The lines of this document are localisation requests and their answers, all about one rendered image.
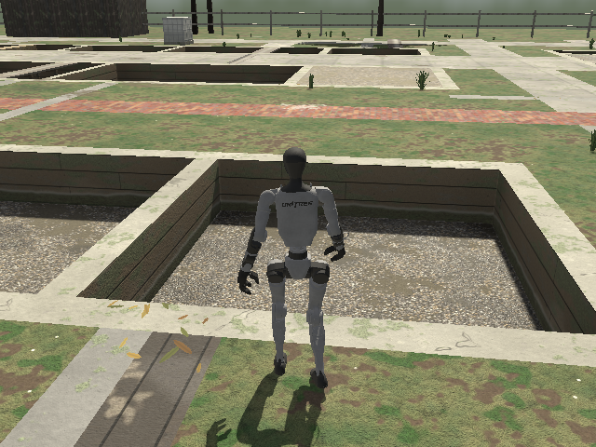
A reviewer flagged right robot upper arm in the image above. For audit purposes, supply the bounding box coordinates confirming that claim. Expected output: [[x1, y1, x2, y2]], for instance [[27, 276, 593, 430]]
[[315, 186, 341, 237]]

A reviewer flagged robot left hand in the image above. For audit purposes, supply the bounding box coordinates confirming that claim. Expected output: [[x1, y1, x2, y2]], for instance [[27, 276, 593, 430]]
[[237, 268, 259, 295]]

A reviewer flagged right robot foot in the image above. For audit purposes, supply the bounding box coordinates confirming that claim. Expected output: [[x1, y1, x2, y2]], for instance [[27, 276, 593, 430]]
[[310, 368, 328, 388]]

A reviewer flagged robot right thigh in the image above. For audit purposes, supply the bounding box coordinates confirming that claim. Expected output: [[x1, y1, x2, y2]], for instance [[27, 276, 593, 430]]
[[306, 260, 330, 326]]

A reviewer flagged robot right hand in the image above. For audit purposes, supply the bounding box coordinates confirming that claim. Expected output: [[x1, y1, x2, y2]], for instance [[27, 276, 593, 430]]
[[324, 246, 345, 262]]

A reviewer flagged robot right forearm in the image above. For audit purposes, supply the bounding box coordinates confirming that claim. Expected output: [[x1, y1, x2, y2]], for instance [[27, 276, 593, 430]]
[[331, 222, 345, 250]]

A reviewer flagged robot left forearm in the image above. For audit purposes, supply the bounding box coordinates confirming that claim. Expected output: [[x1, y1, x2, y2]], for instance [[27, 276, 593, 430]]
[[240, 227, 262, 272]]

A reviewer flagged left robot upper arm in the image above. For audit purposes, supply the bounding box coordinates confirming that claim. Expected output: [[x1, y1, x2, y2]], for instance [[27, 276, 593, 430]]
[[253, 188, 277, 242]]

